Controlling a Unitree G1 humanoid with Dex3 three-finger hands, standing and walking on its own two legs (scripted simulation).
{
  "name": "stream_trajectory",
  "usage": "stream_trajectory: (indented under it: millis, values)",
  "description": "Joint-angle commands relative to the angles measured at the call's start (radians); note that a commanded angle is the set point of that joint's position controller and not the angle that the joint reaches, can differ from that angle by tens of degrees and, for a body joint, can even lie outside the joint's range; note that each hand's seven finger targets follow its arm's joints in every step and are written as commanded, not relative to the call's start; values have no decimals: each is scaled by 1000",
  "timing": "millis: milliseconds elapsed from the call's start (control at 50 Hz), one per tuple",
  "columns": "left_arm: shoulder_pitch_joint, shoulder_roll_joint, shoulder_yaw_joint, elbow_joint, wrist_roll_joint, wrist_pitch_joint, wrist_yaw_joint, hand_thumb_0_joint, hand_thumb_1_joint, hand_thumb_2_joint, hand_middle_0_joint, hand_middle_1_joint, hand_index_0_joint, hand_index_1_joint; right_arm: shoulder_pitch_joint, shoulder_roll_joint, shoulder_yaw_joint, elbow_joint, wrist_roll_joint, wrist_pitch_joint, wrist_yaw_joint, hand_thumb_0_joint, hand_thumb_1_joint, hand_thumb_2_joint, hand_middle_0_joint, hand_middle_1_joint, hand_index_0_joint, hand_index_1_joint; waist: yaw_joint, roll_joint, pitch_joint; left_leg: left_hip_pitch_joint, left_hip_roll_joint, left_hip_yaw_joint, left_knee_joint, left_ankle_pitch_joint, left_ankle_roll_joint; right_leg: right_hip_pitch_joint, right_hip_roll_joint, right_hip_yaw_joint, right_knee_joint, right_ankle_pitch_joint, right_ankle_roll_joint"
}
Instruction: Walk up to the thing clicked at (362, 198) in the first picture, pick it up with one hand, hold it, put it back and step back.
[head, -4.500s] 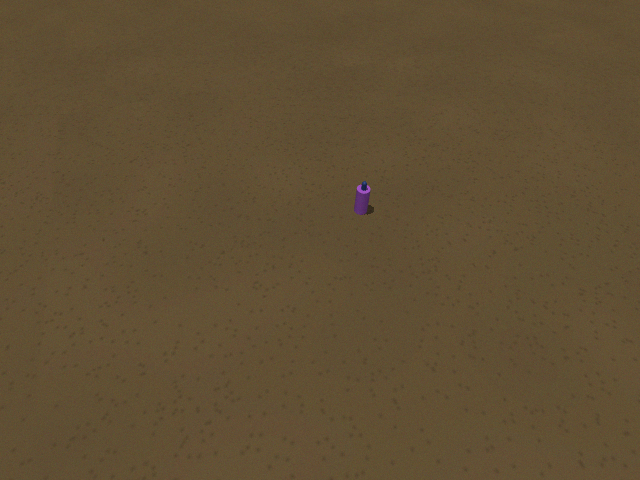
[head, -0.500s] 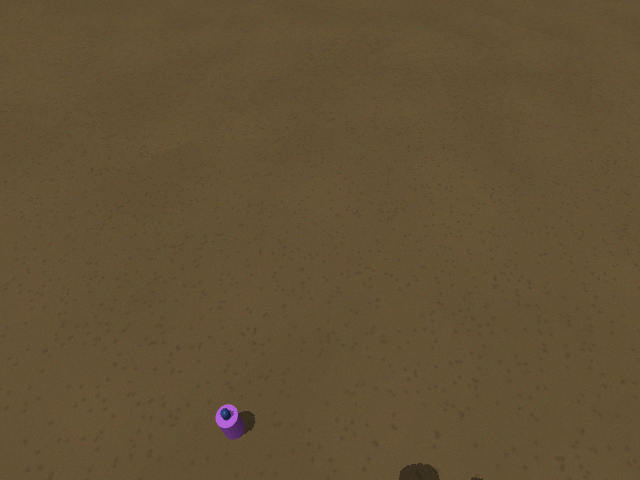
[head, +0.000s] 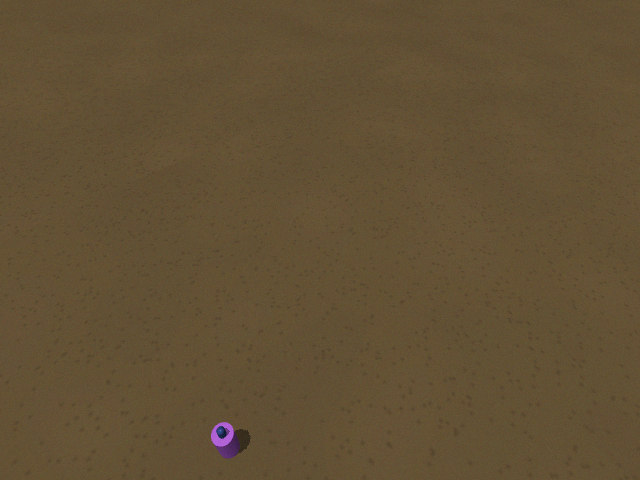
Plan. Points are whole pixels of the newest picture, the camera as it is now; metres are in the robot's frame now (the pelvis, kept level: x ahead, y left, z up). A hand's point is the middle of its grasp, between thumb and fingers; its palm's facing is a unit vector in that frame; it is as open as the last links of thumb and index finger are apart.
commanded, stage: walk up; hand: left
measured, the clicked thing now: (225, 438) +0.35 +0.24 -0.70
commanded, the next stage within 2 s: stand in 0.48 s
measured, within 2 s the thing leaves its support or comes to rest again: neither
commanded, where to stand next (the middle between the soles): +0.02 -0.01 m, yaw +1 degrees
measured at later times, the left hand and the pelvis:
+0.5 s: hand out of the picture +0.08 +0.26 -0.16, palm faces +0.00 -0.94 -0.33, open 7.3 cm; pelvis +0.01 +0.01 +0.00, yaw +0 degrees
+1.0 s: hand out of the picture +0.08 +0.26 -0.16, palm faces -0.02 -0.94 -0.33, open 7.3 cm; pelvis +0.01 +0.01 +0.00, yaw +0 degrees
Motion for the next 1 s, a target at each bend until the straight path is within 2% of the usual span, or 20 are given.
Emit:
stream_trajectory:
  millis: [0,80,220,340,440,460,520,600,700,760,960,980]
  values:
    - [-65,213,39,-55,1,-27,14,0,900,900,-200,-300,-200,-300,-59,-213,-36,-59,-2,-19,-14,0,-900,-900,200,300,200,300,0,11,-82,24,100,-91,-67,94,34,13,-104,89,-81,87,-29]
    - [-51,213,41,-51,-1,-25,15,0,900,900,-200,-300,-200,-300,-50,-210,-38,-60,-2,-17,-15,0,-900,-900,200,300,200,300,0,10,-78,34,103,-89,-67,111,33,8,-102,85,-81,82,-28]
    - [-36,205,38,-47,0,-20,15,0,900,900,-200,-300,-200,-300,-47,-212,-40,-60,-4,-16,-17,0,-900,-900,200,300,200,300,2,24,-57,6,101,-106,-93,64,35,17,-99,79,-83,67,-24]
    - [-20,202,39,-47,1,-21,17,0,900,900,-200,-300,-200,-300,-42,-206,-42,-60,-2,-17,-18,0,-900,-900,200,300,200,300,4,14,-78,31,103,-102,-80,131,36,25,-102,74,-81,93,-21]
    - [-29,202,41,-50,3,-21,19,0,900,900,-200,-300,-200,-300,-41,-202,-42,-63,-3,-14,-18,0,-900,-900,200,300,200,300,-1,8,-65,19,98,-104,-82,143,33,32,-104,71,-84,115,-18]
    - [-12,204,36,-55,3,-22,22,0,900,900,-200,-300,-200,-300,-60,-204,-42,-73,-5,-16,-21,0,-900,-900,200,300,200,300,6,3,-50,36,117,-113,-77,229,28,15,-118,79,-75,171,-17]
    - [-11,204,36,-62,1,-21,24,0,900,900,-200,-300,-200,-300,-49,-208,-42,-72,-4,-15,-22,0,-900,-900,200,300,200,300,0,12,-80,58,118,-108,-73,251,24,32,-119,78,-75,191,-17]
    - [-7,202,35,-65,4,-19,22,0,900,900,-200,-300,-200,-300,-54,-205,-41,-76,-4,-14,-22,0,-900,-900,200,300,200,300,3,22,-96,53,119,-105,-79,236,26,54,-121,76,-76,183,-16]
    - [-12,204,33,-68,3,-16,20,0,900,900,-200,-300,-200,-300,-62,-202,-39,-76,-2,-12,-19,0,-900,-900,200,300,200,300,-1,10,-68,52,112,-107,-97,155,18,20,-118,78,-88,104,-20]
    - [-8,208,33,-70,2,-18,19,0,900,900,-200,-300,-200,-300,-54,-201,-38,-75,-3,-11,-17,0,-900,-900,200,300,200,300,-2,9,-62,36,108,-106,-102,129,19,21,-119,82,-97,97,-20]
    - [11,208,32,-77,4,-19,20,0,900,900,-200,-300,-200,-300,-60,-208,-41,-77,-3,-12,-16,0,-900,-900,200,300,200,300,4,7,-85,67,116,-105,-82,180,25,24,-124,84,-95,137,-23]
    - [1,212,35,-77,2,-18,20,0,900,900,-200,-300,-200,-300,-47,-201,-38,-76,-4,-12,-17,0,-900,-900,200,300,200,300,-3,6,-76,49,108,-102,-86,175,23,32,-126,89,-97,142,-23]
